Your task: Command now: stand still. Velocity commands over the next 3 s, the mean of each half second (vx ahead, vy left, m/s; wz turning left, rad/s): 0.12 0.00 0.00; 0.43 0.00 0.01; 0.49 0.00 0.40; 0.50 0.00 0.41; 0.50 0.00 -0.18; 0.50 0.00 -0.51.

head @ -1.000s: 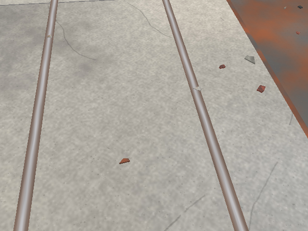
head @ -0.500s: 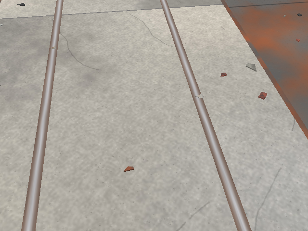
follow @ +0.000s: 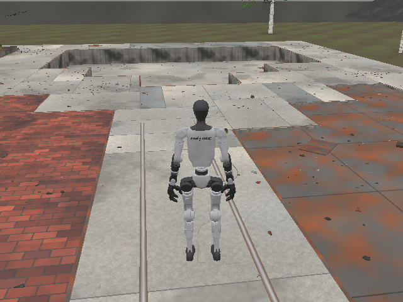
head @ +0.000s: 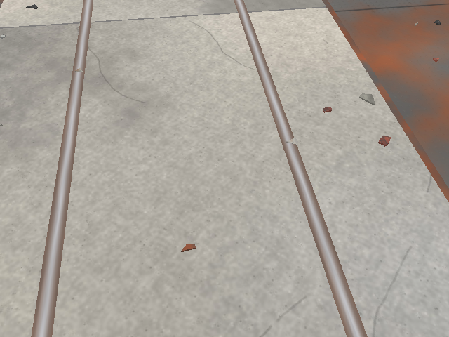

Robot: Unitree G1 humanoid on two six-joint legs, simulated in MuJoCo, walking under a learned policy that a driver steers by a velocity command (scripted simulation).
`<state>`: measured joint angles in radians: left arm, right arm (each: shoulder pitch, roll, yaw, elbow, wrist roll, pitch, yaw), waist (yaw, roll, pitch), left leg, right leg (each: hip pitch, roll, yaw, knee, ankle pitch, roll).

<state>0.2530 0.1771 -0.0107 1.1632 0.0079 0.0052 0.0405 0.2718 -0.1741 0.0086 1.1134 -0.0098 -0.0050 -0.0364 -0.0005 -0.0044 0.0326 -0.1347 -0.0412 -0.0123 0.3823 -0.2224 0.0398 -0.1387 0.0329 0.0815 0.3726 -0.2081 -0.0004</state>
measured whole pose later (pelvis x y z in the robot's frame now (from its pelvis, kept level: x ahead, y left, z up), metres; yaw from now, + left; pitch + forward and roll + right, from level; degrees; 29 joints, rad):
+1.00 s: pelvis +0.29 -0.04 -0.03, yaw -1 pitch +1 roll +0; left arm 0.53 0.15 0.01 1.14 0.02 -0.10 0.02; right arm -0.01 -0.18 -0.03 0.90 -0.02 -0.07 0.01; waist 0.04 0.00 0.07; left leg -0.47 -0.04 0.13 0.54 -0.10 0.14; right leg 0.14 0.05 -0.05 0.42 -0.48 -0.06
